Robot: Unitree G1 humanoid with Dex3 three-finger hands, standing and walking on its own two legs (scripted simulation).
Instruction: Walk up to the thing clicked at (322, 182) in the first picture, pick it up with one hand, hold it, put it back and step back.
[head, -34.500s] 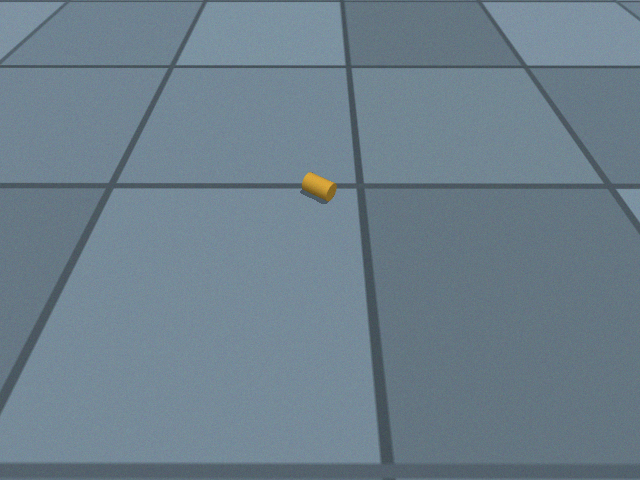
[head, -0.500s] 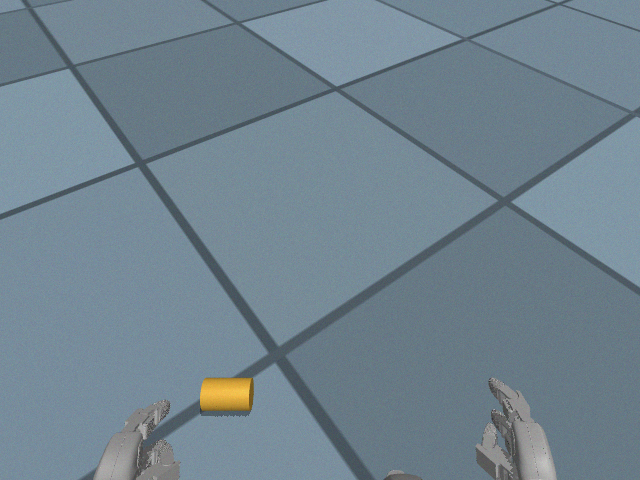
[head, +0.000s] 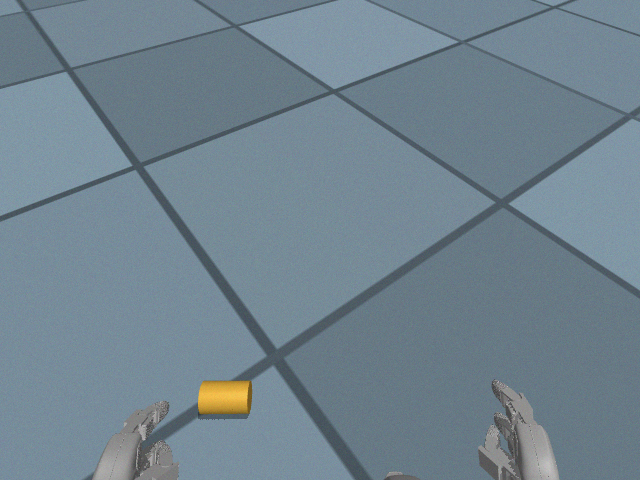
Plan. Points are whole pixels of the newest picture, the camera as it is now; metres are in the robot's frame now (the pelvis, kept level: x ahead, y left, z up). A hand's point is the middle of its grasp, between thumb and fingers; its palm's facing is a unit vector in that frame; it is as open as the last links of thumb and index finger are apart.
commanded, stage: home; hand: left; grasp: from above
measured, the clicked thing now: (226, 397) +0.46 +0.26 -0.67
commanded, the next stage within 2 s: stand in 0.38 s
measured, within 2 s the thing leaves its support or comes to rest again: neither
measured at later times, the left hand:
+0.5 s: hand out of the picture +0.15 +0.18 -0.05, palm faces +0.04 -0.97 -0.23, open 7.4 cm
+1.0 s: hand out of the picture +0.06 +0.24 -0.11, palm faces +0.05 -0.94 -0.33, open 7.4 cm
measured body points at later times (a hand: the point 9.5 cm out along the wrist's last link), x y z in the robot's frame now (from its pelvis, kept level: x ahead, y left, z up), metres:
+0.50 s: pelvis -0.01 +0.00 +0.00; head +0.01 +0.01 +0.45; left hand +0.15 +0.23 -0.03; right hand +0.15 -0.25 -0.06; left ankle -0.01 +0.13 -0.68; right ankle +0.02 -0.15 -0.68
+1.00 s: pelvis +0.00 +0.01 +0.05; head +0.01 +0.01 +0.49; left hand +0.05 +0.29 -0.09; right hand +0.07 -0.28 -0.09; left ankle -0.01 +0.13 -0.68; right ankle +0.02 -0.15 -0.68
